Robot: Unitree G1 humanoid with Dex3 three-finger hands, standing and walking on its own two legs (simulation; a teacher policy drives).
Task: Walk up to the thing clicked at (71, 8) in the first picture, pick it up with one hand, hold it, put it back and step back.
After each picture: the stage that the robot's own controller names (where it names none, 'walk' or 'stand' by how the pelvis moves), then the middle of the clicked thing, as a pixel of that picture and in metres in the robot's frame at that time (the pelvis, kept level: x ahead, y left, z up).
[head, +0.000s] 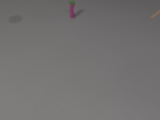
stand; (72, 9) +2.14 +0.14 -0.65
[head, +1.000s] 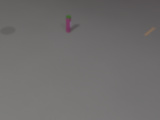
walk; (68, 24) +2.02 +0.13 -0.64
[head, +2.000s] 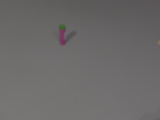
walk; (62, 35) +1.43 +0.19 -0.64
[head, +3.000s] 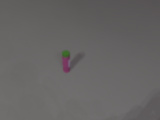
walk; (66, 62) +0.98 +0.15 -0.64
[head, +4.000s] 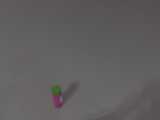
walk; (57, 97) +0.66 +0.18 -0.64
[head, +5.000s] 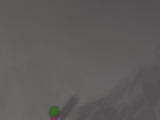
stand; (55, 117) +0.47 +0.18 -0.64
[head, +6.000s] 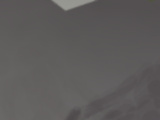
stand; out of the picture +0.42 +0.21 -0.65
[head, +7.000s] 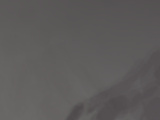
walk; out of the picture +0.35 +0.23 -0.65
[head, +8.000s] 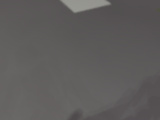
stand; out of the picture +0.43 +0.16 -0.64
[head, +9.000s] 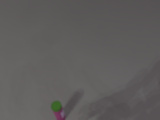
stand; (58, 112) +0.48 +0.22 -0.63
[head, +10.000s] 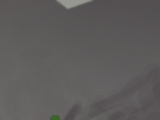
stand; out of the picture +0.46 +0.22 -0.65
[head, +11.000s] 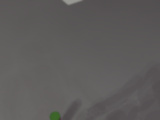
stand; out of the picture +0.47 +0.21 -0.66
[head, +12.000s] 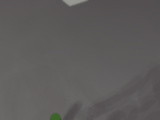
stand; out of the picture +0.46 +0.21 -0.66
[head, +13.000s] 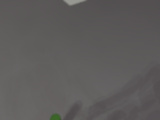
stand; out of the picture +0.45 +0.21 -0.66
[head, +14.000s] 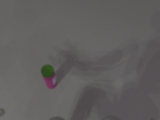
go down; (49, 78) +0.52 +0.18 -0.47
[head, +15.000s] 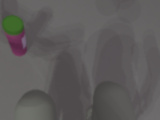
go down; (16, 39) +0.55 +0.23 -0.26
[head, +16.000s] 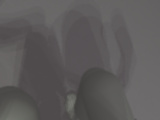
close in; out of the picture +0.54 +0.26 -0.21
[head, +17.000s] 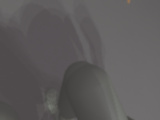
close; out of the picture +0.52 +0.30 -0.18
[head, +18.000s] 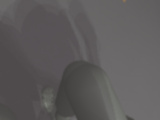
lift; out of the picture +0.51 +0.29 -0.19
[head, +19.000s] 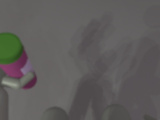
lift; (18, 67) +0.38 +0.21 +0.00
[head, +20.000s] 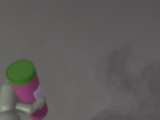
hold; (31, 94) +0.31 +0.18 +0.03
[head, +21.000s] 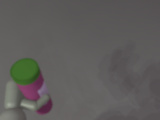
hold; (35, 91) +0.32 +0.17 +0.04
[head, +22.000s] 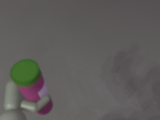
hold; (36, 91) +0.32 +0.17 +0.05
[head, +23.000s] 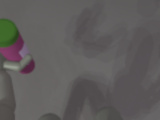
crouch; (16, 52) +0.45 +0.20 -0.03
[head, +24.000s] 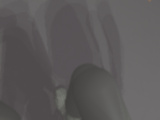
lower; out of the picture +0.52 +0.27 -0.17
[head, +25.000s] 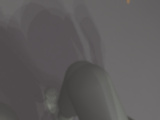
lower; out of the picture +0.50 +0.29 -0.18
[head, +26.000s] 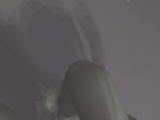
lower; out of the picture +0.50 +0.30 -0.18
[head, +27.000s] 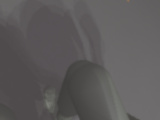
lower; out of the picture +0.50 +0.30 -0.19
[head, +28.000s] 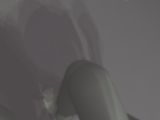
lower; out of the picture +0.50 +0.30 -0.19
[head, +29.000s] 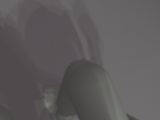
open; out of the picture +0.51 +0.30 -0.19
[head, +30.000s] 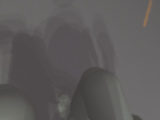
stand; out of the picture +0.51 +0.28 -0.21
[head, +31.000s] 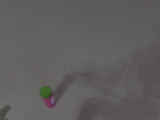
stand; (48, 98) +0.48 +0.20 -0.53
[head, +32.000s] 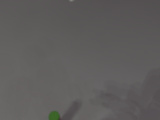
stand; out of the picture +0.46 +0.19 -0.60
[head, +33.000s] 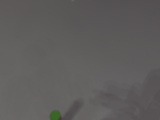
stand; out of the picture +0.46 +0.19 -0.60
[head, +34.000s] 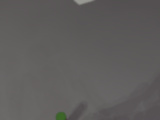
stand; out of the picture +0.46 +0.18 -0.64
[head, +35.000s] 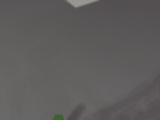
stand; out of the picture +0.46 +0.20 -0.66
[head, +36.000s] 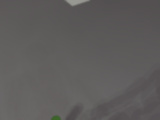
stand; out of the picture +0.45 +0.21 -0.66
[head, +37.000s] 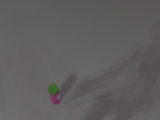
walk; (55, 95) +0.53 +0.18 -0.64
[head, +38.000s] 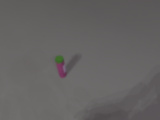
walk; (61, 67) +0.84 +0.24 -0.63
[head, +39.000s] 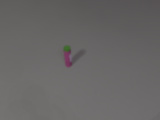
stand; (67, 56) +1.12 +0.19 -0.64
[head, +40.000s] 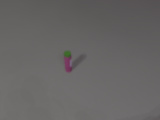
stand; (68, 62) +1.06 +0.17 -0.66
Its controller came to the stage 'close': yes
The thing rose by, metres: 0.69
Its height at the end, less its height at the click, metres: +0.00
